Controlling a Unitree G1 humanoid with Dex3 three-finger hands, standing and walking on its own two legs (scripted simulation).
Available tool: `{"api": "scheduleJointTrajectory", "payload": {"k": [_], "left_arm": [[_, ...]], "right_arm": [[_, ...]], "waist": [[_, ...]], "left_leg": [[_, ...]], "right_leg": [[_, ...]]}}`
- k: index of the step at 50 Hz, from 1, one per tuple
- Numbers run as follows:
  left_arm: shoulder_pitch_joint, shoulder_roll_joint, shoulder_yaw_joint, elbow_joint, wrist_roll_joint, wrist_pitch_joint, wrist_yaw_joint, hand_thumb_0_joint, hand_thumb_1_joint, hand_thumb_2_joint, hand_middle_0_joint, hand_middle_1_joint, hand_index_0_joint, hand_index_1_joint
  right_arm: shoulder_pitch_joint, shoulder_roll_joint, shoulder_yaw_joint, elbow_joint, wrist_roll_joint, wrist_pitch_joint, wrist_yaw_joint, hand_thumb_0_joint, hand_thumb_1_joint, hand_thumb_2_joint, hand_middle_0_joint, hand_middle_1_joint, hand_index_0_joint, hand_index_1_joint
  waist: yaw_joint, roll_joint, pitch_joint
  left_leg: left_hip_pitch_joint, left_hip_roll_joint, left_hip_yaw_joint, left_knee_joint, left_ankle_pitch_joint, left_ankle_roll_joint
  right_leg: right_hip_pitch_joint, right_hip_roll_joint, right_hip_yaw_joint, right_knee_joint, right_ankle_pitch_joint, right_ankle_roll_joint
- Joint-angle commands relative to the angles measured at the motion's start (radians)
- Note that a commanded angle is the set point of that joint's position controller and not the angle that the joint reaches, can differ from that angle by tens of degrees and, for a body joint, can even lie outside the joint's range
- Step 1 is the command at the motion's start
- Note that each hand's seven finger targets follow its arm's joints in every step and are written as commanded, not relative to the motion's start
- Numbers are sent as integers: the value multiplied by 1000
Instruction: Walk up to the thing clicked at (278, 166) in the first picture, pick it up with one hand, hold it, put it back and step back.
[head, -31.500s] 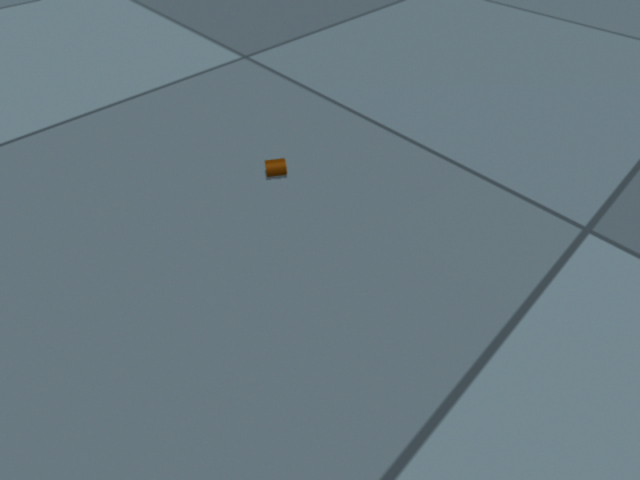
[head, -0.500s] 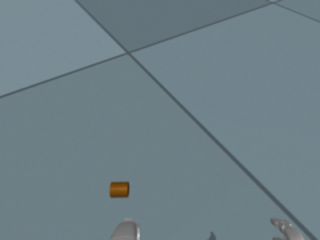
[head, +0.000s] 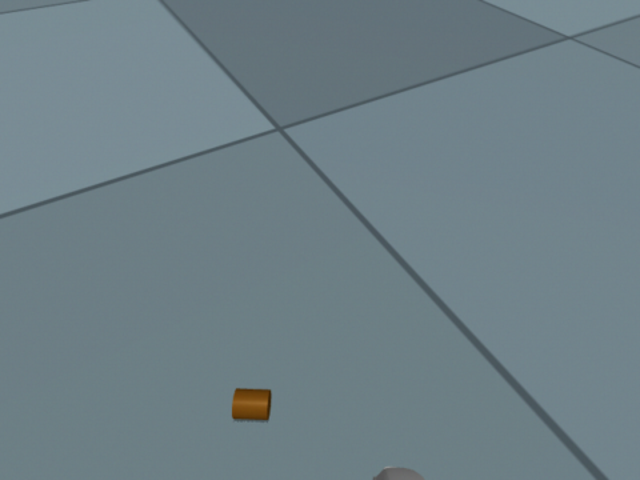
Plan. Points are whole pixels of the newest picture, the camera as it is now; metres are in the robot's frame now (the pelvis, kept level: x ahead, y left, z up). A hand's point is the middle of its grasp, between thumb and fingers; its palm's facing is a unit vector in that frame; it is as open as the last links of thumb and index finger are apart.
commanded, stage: walk up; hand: left
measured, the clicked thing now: (252, 404) +0.44 +0.21 -0.72
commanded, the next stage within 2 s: stand in 1.84 s
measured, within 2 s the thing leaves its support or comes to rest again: neither
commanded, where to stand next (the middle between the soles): +0.06 -0.03 m, yaw +1 degrees
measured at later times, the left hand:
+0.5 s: hand out of the picture +0.01 +0.27 -0.14, palm faces +0.06 -0.90 -0.42, open 7.3 cm
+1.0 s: hand out of the picture +0.10 +0.24 -0.15, palm faces +0.03 -0.92 -0.38, open 7.3 cm
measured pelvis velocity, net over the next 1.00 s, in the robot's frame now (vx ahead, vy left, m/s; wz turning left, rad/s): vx -0.02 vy -0.02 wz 0.07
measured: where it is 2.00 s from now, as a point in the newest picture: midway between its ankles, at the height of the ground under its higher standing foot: outside the picture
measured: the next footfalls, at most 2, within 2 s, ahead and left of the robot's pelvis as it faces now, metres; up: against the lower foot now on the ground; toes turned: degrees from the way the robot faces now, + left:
right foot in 0.16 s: +0.09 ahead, -0.15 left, +0.00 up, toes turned +0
left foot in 0.44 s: +0.01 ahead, +0.12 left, +0.00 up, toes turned +3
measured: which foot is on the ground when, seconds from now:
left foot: down 0.00-0.16, up 0.18-0.42, down 0.44-1.00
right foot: up 0.00-0.14, down 0.16-0.46, up 0.48-0.74, down 0.76-1.00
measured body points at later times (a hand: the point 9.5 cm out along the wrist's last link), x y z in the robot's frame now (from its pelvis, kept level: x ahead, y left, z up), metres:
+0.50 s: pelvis -0.04 -0.02 -0.01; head -0.03 -0.02 +0.44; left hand +0.01 +0.31 -0.11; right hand +0.02 -0.33 -0.13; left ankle -0.08 +0.10 -0.73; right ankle +0.04 -0.14 -0.71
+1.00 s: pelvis -0.02 -0.02 -0.02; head +0.01 -0.02 +0.43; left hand +0.09 +0.29 -0.12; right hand +0.06 -0.33 -0.15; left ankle -0.03 +0.11 -0.73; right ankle +0.10 -0.14 -0.73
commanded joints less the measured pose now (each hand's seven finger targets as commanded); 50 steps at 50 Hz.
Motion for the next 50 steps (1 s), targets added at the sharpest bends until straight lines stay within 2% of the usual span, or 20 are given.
{"api": "scheduleJointTrajectory", "payload": {"k": [1, 4, 7, 8, 9, 10, 13, 16, 18, 21, 22, 24, 25, 26, 29, 36, 37, 39, 43, 50], "left_arm": [[35, 138, 50, -42, -18, 11, 27, 0, 900, 900, -200, -300, -200, -300], [51, 160, 61, -36, -19, 25, 41, 0, 900, 900, -200, -300, -200, -300], [37, 193, 73, -44, 13, 6, 48, 0, 900, 900, -200, -300, -200, -300], [-22, 278, 91, -79, 31, -4, 50, 0, 900, 900, -200, -300, -200, -300], [-85, 336, 95, -111, 21, -7, 53, 0, 900, 900, -200, -300, -200, -300], [-113, 317, 93, -126, 20, -14, 59, 0, 900, 900, -200, -300, -200, -300], [-197, 228, 81, -129, 35, -20, 73, 0, 900, 900, -200, -300, -200, -300], [-150, 207, 81, -132, 66, -31, 51, 0, 900, 900, -200, -300, -200, -300], [-59, 243, 101, -116, 62, -29, 31, 0, 900, 900, -200, -300, -200, -300], [-86, 262, 101, -112, 41, -7, 15, 0, 900, 900, -200, -300, -200, -300], [-91, 215, 81, -120, 42, 0, 15, 0, 900, 900, -200, -300, -200, -300], [-227, 172, 66, -171, 30, -18, 25, 0, 900, 900, -200, -300, -200, -300], [-279, 224, 73, -156, 27, -33, 26, 0, 900, 900, -200, -300, -200, -300], [-210, 180, 60, -125, 16, -42, 9, 0, 900, 900, -200, -300, -200, -300], [-82, 184, 60, -62, 13, -53, -10, 0, 900, 900, -200, -300, -200, -300], [-39, 131, 45, -3, 3, -59, 31, 0, 900, 900, -200, -300, -200, -300], [-6, 169, 54, 6, 9, -65, 39, 0, 900, 900, -200, -300, -200, -300], [-50, 264, 63, -25, 6, -65, 41, 0, 900, 900, -200, -300, -200, -300], [-195, 239, 47, -41, 24, -41, 44, 0, 900, 900, -200, -300, -200, -300], [-281, 195, 43, -38, 11, 17, 33, 0, 900, 900, -200, -300, -200, -300]], "right_arm": [[-70, -277, -64, -72, 2, 25, -39, 0, -900, -900, 200, 300, 200, 300], [-126, -283, -75, -108, 6, 67, -40, 0, -900, -900, 200, 300, 200, 300], [-136, -210, -62, -108, 25, 101, -39, 0, -900, -900, 200, 300, 200, 300], [-102, -166, -51, -111, 31, 104, -40, 0, -900, -900, 200, 300, 200, 300], [-87, -197, -66, -100, 22, 118, -56, 0, -900, -900, 200, 300, 200, 300], [-72, -229, -83, -90, 15, 126, -60, 0, -900, -900, 200, 300, 200, 300], [13, -238, -88, -47, 24, 106, -43, 0, -900, -900, 200, 300, 200, 300], [31, -241, -81, -12, 3, 76, -15, 0, -900, -900, 200, 300, 200, 300], [-20, -249, -76, -32, -11, 56, 2, 0, -900, -900, 200, 300, 200, 300], [101, -217, -81, 17, -20, 38, 8, 0, -900, -900, 200, 300, 200, 300], [172, -227, -96, 43, -34, 31, 3, 0, -900, -900, 200, 300, 200, 300], [141, -410, -130, -14, -53, 24, -3, 0, -900, -900, 200, 300, 200, 300], [100, -386, -125, -15, -31, 14, 0, 0, -900, -900, 200, 300, 200, 300], [39, -318, -100, -18, -30, -2, -6, 0, -900, -900, 200, 300, 200, 300], [33, -293, -94, -27, -16, -19, -9, 0, -900, -900, 200, 300, 200, 300], [10, -222, -61, -33, 8, 42, -16, 0, -900, -900, 200, 300, 200, 300], [54, -185, -47, -30, 18, 42, -18, 0, -900, -900, 200, 300, 200, 300], [138, -193, -47, -11, 16, 65, -35, 0, -900, -900, 200, 300, 200, 300], [136, -230, -65, 68, 9, 85, -31, 0, -900, -900, 200, 300, 200, 300], [113, -226, -68, 135, -10, 65, -35, 0, -900, -900, 200, 300, 200, 300]], "waist": [[13, 259, -28], [26, 248, -115], [46, 38, -120], [24, -180, -92], [24, -187, -129], [14, -119, -129], [-21, -104, -171], [33, -207, -226], [75, -250, -177], [-14, -143, -131], [-68, -26, -124], [-114, 222, 51], [-107, 82, 174], [-57, 23, 173], [-34, 166, 26], [26, 137, -75], [44, 32, -123], [5, -106, -213], [-31, -130, -95], [-37, -152, -126]], "left_leg": [[-132, 258, -199, -109, 573, 188], [-148, 236, -202, -31, 466, 171], [-198, 100, -150, 226, 123, 54], [-310, -57, -95, 445, -142, -6], [-245, -85, -184, 666, -443, -7], [-220, -80, -250, 780, -424, -10], [-228, -55, -206, 786, -238, -27], [-251, -37, -81, 476, -292, -50], [-257, -33, -29, 281, -444, -39], [77, -64, 63, -128, -241, 14], [283, -51, 23, -258, -177, 29], [179, 422, -787, -457, -826, 219], [42, 422, -713, -462, -729, 252], [104, 313, -549, -404, -494, 191], [145, 225, -276, -332, -242, 162], [-19, 125, -60, 67, 367, 92], [-73, 88, -47, 198, 243, 66], [-97, 13, -103, 431, -403, 27], [-86, 55, -111, 386, -333, 12], [38, 1, 2, 54, -126, 0]], "right_leg": [[82, 15, -44, -29, 53, 24], [138, 42, -65, -54, 88, 15], [179, -43, 61, -376, 327, -18], [157, -280, 392, -504, 493, -109], [37, -427, 510, -522, 635, -273], [-12, -408, 504, -518, 598, -289], [69, -224, 261, -455, 231, -188], [241, -176, 258, -537, -290, -164], [271, -227, 324, -557, -342, -207], [72, -158, 165, -496, -236, -129], [-95, -78, 59, -350, -271, -54], [-540, 48, 15, 47, -149, 15], [-462, -15, 107, 51, -40, 1], [-432, -7, 131, 41, 60, 1], [-238, 2, 26, -52, 122, 17], [269, 86, -102, -419, 360, -3], [367, 21, -16, -460, 434, -17], [285, -346, 477, -565, 353, -217], [50, -209, 320, -612, -150, -150], [-47, -158, 198, -440, 156, -111]]}}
